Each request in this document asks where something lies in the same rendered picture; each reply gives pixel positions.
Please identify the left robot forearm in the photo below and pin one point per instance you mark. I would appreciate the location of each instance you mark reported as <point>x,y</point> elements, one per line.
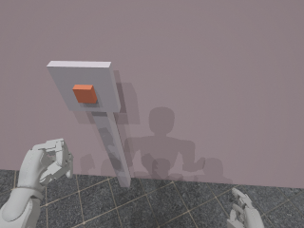
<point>22,210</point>

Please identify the left robot hand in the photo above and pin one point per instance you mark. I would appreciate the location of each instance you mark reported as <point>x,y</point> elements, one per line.
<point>38,169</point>

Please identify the panel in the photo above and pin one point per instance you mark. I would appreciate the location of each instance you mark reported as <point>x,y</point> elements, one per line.
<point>100,75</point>

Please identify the right robot hand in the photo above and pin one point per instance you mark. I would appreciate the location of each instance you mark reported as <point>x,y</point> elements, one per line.
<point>249,217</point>

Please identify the button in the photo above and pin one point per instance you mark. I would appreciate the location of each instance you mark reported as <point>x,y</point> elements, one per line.
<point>85,94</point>

